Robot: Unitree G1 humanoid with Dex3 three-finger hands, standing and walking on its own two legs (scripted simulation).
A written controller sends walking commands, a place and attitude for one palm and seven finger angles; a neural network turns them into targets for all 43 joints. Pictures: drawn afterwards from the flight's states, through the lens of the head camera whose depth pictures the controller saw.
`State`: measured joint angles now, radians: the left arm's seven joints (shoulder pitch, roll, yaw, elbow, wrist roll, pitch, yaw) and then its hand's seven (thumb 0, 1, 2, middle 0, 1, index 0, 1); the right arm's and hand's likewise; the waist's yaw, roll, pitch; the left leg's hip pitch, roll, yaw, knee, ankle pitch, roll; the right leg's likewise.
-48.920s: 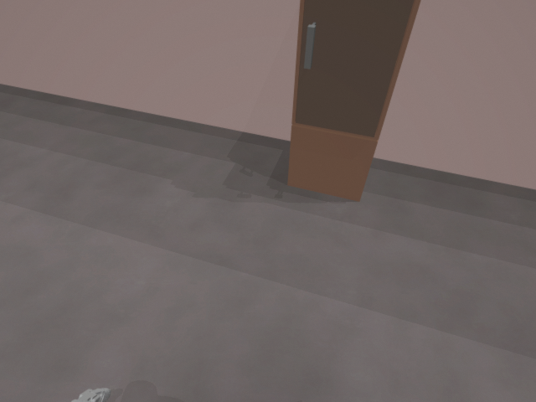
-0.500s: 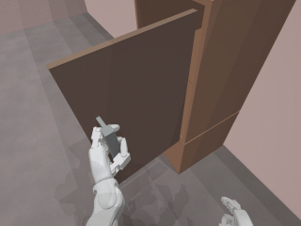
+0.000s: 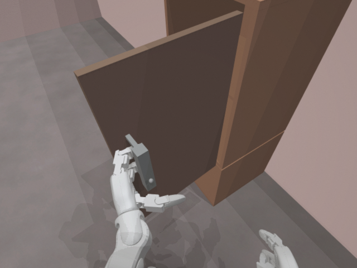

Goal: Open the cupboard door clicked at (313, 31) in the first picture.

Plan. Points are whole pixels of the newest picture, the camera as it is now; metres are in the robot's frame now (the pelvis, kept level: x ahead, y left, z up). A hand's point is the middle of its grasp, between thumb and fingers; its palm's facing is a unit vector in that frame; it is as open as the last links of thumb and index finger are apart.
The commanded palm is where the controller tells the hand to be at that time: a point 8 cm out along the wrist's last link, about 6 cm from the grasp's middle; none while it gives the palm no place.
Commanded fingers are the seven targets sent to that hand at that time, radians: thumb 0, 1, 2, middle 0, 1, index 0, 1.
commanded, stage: open thumb and fingers to let go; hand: left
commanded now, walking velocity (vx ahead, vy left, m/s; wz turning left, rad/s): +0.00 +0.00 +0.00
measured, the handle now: (140, 162) +0.34 +0.10 +0.06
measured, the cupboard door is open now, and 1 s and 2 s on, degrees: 95 96 96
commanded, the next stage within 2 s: slide the hand sideways off the handle in 0.20 s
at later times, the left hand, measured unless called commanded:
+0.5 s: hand (148, 198) +0.25 +0.08 +0.06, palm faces -0.17 -0.98 -0.07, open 16.3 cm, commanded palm +0.24 +0.12 +0.06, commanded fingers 0.00 -0.50 0.30 -0.15 -0.30 -0.15 -0.30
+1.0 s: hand (128, 212) +0.22 +0.11 +0.06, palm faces -0.08 -1.00 +0.01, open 16.2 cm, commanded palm +0.20 +0.17 +0.06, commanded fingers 0.00 -0.50 0.30 -0.15 -0.30 -0.15 -0.30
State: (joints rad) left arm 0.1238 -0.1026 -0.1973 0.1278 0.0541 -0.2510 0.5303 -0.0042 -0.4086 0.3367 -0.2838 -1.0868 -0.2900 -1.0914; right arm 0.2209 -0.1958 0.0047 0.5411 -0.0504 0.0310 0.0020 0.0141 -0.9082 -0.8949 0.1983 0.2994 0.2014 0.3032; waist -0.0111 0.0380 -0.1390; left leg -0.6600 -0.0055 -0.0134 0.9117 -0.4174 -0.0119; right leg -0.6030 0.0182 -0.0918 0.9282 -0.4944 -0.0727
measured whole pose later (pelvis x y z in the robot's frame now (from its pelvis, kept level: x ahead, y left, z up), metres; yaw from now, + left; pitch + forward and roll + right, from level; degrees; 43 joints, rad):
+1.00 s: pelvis -0.01 +0.04 -0.01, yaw -2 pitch +9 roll -1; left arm 0.37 0.09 -0.21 -0.13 -0.06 -0.29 0.07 -0.01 -0.50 0.30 -0.18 -0.31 -0.18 -0.32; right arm 0.25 -0.21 0.04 0.41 0.00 0.00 0.01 0.02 -0.91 -0.89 0.20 0.30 0.20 0.30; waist -0.01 0.04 -0.11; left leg -0.70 -0.01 0.02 1.00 -0.46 0.04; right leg -0.63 0.01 -0.06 0.97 -0.50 -0.03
